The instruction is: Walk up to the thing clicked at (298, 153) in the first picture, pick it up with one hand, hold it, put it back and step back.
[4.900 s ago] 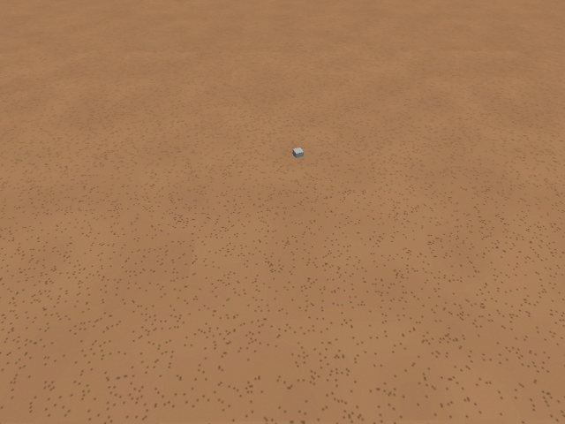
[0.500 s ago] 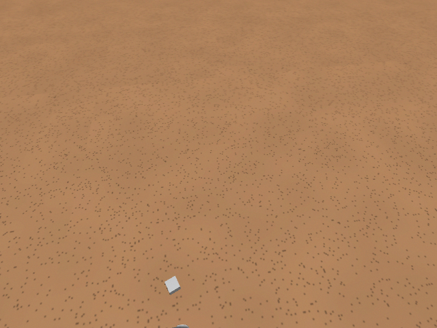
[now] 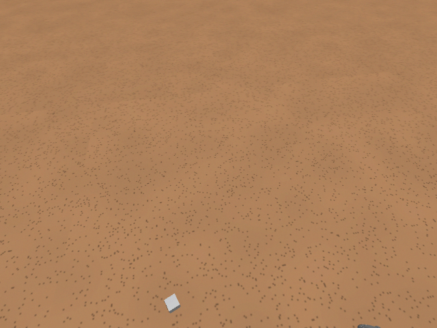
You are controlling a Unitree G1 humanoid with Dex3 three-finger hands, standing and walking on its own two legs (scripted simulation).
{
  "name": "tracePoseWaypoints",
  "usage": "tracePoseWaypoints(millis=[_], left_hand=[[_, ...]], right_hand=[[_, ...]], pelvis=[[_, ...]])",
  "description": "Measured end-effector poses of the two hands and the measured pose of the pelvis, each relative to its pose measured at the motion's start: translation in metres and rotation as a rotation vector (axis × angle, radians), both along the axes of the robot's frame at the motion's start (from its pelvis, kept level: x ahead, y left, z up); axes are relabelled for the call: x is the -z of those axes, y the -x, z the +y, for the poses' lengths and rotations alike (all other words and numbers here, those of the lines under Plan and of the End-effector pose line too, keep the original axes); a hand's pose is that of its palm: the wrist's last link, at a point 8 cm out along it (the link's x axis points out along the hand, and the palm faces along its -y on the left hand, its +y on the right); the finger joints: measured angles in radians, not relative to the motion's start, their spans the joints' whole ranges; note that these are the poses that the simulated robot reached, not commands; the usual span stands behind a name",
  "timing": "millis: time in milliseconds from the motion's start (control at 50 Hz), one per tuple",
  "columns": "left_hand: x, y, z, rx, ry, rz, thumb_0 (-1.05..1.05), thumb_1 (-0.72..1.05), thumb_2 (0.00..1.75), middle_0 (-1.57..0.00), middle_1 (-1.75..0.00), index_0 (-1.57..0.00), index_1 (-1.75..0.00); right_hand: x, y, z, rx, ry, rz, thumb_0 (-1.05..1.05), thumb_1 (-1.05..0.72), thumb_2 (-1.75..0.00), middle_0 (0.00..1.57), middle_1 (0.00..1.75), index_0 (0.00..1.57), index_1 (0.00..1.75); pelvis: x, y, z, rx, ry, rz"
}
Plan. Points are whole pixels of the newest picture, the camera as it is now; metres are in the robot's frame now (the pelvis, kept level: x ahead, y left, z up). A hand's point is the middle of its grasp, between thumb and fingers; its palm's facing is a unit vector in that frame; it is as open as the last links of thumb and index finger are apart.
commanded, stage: walk up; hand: left
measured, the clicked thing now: (172, 303) +0.38 +0.23 -0.76
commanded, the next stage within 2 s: none
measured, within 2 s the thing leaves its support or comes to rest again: neither
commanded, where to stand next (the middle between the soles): +0.04 +0.00 m, yaw +1 degrees
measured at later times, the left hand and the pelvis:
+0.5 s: hand out of the picture +0.10 +0.25 -0.15, palm faces -0.03 -0.95 -0.31, open 7.4 cm; pelvis +0.01 +0.01 +0.01, yaw +0 degrees
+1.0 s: hand out of the picture +0.07 +0.27 -0.16, palm faces +0.01 -0.92 -0.39, open 7.4 cm; pelvis -0.02 -0.01 -0.01, yaw +1 degrees
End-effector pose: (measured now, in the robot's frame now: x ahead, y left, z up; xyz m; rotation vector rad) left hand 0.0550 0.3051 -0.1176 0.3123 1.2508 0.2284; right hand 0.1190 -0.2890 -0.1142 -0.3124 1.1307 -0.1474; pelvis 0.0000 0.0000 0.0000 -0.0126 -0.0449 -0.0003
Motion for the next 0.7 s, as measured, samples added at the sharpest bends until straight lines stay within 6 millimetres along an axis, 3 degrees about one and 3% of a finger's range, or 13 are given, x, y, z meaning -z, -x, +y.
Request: tracePoseWaypoints(millis=[200, 400, 520, 700], left_hand=[[-0.005, -0.027, -0.005, 0.028, 0.015, -0.033, 0.00, 0.91, 0.90, -0.20, -0.30, -0.20, -0.30], [0.000, -0.037, -0.009, 0.042, 0.042, -0.021, 0.00, 0.91, 0.90, -0.20, -0.30, -0.20, -0.30], [0.001, -0.035, -0.007, 0.036, 0.042, -0.006, 0.00, 0.91, 0.90, -0.20, -0.30, -0.20, -0.30], [0.000, -0.031, -0.003, 0.019, 0.035, -0.001, 0.00, 0.91, 0.90, -0.20, -0.30, -0.20, -0.30]], right_hand=[[-0.003, 0.027, -0.010, 0.055, 0.019, 0.063, 0.01, -0.90, -0.90, 0.20, 0.30, 0.20, 0.30], [-0.003, 0.053, -0.009, 0.088, 0.029, 0.124, 0.01, -0.90, -0.90, 0.20, 0.30, 0.20, 0.30], [-0.002, 0.053, -0.004, 0.091, 0.025, 0.129, 0.01, -0.90, -0.90, 0.20, 0.30, 0.20, 0.30], [-0.002, 0.036, 0.001, 0.074, 0.015, 0.094, 0.01, -0.90, -0.90, 0.20, 0.30, 0.20, 0.30]], pelvis=[[-0.005, -0.002, 0.000, 0.003, -0.001, -0.001], [-0.007, -0.007, 0.004, 0.006, -0.003, 0.008], [-0.007, -0.009, 0.005, 0.004, -0.004, 0.013], [-0.007, -0.012, 0.007, 0.002, -0.006, 0.012]])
